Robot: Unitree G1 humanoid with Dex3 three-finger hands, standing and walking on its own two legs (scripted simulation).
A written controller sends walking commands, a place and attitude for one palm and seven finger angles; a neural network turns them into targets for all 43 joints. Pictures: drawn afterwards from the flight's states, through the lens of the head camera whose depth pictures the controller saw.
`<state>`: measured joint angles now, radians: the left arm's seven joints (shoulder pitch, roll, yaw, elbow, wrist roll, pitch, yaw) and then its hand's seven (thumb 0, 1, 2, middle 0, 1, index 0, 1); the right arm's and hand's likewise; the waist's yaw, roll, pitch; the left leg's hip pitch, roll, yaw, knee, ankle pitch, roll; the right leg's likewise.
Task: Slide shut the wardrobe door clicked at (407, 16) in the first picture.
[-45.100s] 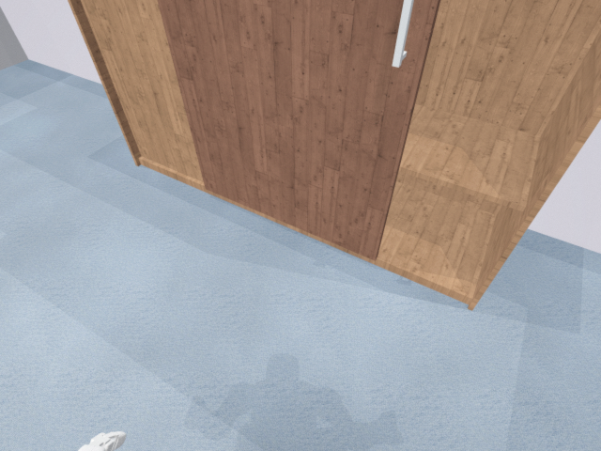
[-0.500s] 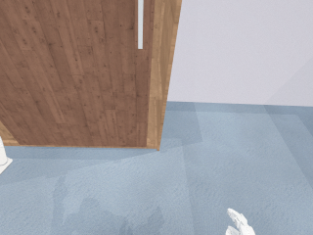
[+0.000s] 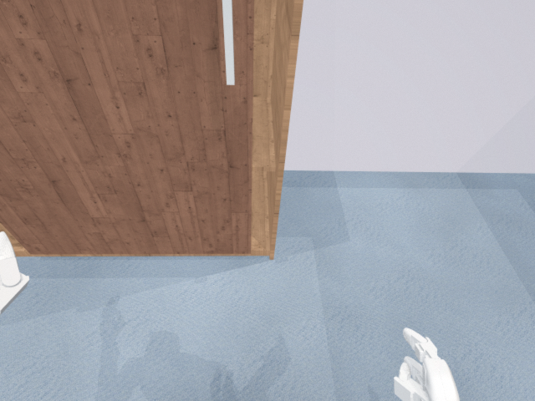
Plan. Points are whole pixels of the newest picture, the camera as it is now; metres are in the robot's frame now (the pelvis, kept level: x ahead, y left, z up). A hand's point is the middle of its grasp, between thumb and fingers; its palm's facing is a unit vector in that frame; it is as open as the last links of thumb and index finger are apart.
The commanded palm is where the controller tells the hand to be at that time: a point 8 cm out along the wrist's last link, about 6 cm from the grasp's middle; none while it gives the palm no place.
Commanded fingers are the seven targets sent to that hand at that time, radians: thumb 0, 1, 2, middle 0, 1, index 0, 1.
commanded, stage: stop stepping back and stand still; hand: left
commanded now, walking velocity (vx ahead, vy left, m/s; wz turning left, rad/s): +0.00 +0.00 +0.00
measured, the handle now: (229, 29) +0.76 +0.13 +0.20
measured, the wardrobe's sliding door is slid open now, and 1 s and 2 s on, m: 0.08 0.08 0.08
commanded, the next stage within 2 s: let the arm hang, fingers relaxed in 0.14 s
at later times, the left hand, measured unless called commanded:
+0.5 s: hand out of the picture +0.08 +0.19 -0.15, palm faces -0.05 -0.97 -0.25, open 7.4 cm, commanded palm none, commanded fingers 0.00 0.90 0.90 -0.20 -0.30 -0.20 -0.30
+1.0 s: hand out of the picture -0.04 +0.21 -0.16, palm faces +0.00 -0.97 -0.25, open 7.4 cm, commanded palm none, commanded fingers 0.00 0.90 0.90 -0.20 -0.30 -0.20 -0.30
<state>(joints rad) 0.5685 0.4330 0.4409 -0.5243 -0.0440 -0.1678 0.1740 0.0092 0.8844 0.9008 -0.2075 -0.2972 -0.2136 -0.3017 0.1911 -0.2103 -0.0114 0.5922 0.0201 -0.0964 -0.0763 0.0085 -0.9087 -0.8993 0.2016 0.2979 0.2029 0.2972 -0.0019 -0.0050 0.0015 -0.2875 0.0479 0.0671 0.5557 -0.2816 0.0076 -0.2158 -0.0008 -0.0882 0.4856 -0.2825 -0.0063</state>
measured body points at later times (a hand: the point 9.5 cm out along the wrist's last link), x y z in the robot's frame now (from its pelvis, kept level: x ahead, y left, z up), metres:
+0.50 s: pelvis -0.03 +0.00 -0.01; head -0.02 +0.00 +0.44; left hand +0.08 +0.25 -0.13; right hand +0.08 -0.26 -0.13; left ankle +0.01 +0.11 -0.74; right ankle -0.02 -0.11 -0.74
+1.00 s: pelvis -0.02 +0.01 +0.01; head -0.01 +0.01 +0.46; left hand -0.03 +0.26 -0.15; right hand -0.01 -0.21 -0.16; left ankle +0.01 +0.11 -0.74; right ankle -0.02 -0.11 -0.74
